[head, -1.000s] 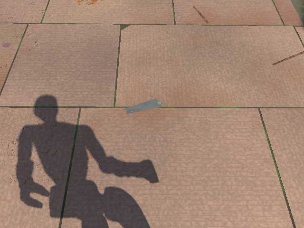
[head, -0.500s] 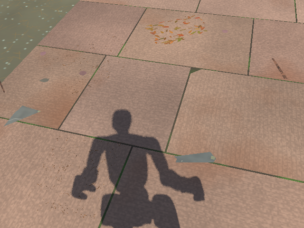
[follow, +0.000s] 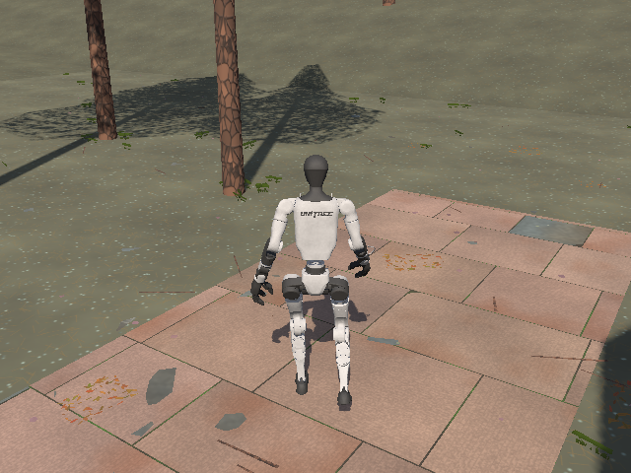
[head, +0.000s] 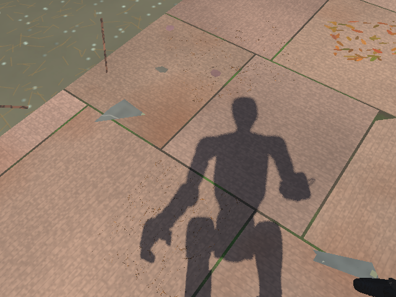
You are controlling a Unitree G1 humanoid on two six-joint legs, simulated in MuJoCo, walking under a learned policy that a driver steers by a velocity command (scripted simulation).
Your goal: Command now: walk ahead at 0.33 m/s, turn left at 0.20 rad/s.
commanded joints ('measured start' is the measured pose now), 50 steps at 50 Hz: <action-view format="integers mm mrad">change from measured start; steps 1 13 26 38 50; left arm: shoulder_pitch -33 -136 -134 -159 -136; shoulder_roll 139 67 134 172 113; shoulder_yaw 29 19 52 78 71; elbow -86 -138 -265 -324 -321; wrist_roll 5 16 14 24 1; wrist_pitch -21 34 74 120 138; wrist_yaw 6 -21 0 27 11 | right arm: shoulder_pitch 114 51 7 23 22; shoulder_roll -87 -119 -107 -88 -118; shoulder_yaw -26 -29 -27 -27 -33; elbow -12 112 82 101 67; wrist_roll -5 -24 -10 1 -18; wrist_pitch -25 -15 50 20 29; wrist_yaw -8 -59 -73 -64 -88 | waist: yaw -66 -67 -56 -30 -55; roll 3 66 -62 -176 142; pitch -184 -108 -197 -190 -88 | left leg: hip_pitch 437 349 -135 41 333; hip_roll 320 286 79 29 300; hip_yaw -318 19 -145 -149 -207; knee -245 -326 560 91 -266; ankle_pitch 596 619 -283 -167 307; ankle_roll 200 127 -124 -147 105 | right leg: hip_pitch -371 -248 92 34 -392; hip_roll -67 -9 -130 -52 125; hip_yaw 68 26 380 482 80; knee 45 -491 -876 -876 -28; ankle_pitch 60 462 544 261 91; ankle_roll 3 24 -265 -219 75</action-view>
